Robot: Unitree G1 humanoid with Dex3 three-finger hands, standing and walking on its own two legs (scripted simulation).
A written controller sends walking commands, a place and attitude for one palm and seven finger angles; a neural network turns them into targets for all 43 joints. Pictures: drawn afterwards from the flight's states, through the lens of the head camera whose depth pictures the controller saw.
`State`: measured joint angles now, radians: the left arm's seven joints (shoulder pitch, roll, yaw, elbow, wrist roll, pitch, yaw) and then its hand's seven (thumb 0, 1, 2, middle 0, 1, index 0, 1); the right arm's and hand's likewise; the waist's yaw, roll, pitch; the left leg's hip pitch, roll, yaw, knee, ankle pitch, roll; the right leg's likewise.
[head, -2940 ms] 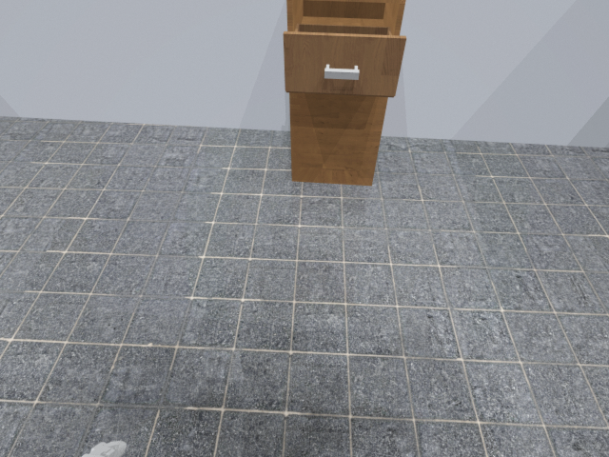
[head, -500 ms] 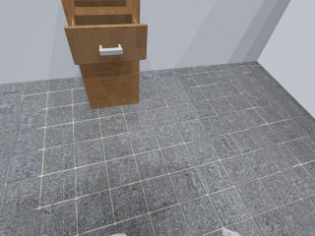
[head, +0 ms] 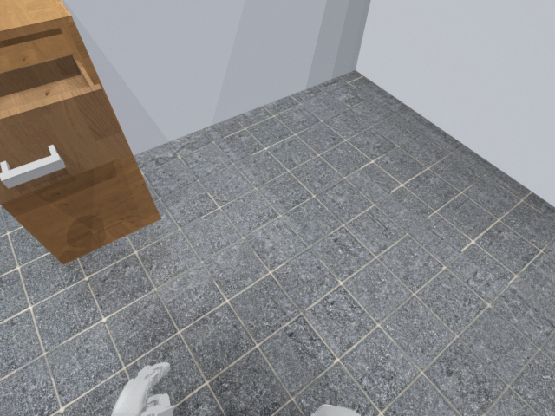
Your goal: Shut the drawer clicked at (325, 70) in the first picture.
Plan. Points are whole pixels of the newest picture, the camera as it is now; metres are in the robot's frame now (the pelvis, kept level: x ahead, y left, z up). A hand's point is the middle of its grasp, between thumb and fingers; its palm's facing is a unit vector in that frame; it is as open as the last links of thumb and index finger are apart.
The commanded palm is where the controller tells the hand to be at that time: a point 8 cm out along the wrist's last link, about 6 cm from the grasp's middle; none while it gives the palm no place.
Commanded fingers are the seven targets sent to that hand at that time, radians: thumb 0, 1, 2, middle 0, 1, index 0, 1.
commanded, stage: walk to a spot facing it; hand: left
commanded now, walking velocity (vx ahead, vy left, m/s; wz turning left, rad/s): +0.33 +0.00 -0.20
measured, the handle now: (31, 164) +0.57 +0.48 -0.02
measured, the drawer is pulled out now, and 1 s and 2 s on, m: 0.30 0.30 0.30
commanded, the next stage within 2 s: turn to face it in 0.18 s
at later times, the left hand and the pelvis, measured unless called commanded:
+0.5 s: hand (140, 366) +0.23 +0.24 -0.16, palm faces -0.02 -0.99 -0.17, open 7.4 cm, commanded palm none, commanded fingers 0.00 0.90 0.90 -0.20 -0.30 -0.20 -0.30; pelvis +0.18 +0.05 +0.02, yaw -3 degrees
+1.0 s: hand (157, 348) +0.25 +0.21 -0.14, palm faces +0.27 -0.93 -0.25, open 7.4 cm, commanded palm none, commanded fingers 0.00 0.90 0.90 -0.20 -0.30 -0.20 -0.30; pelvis +0.22 +0.00 +0.02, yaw +16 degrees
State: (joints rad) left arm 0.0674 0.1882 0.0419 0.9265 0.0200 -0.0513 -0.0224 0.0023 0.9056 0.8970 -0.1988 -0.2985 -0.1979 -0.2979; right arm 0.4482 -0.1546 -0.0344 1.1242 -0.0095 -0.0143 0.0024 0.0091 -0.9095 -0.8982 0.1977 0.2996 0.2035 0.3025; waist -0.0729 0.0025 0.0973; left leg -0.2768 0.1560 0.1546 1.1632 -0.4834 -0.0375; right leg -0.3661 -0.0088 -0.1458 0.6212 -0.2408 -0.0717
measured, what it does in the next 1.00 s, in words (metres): walks ahead, turning left: left foot, then right foot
